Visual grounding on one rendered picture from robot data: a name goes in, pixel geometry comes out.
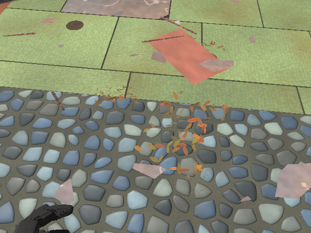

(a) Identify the left robot hand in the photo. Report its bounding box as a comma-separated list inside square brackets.
[14, 204, 73, 233]

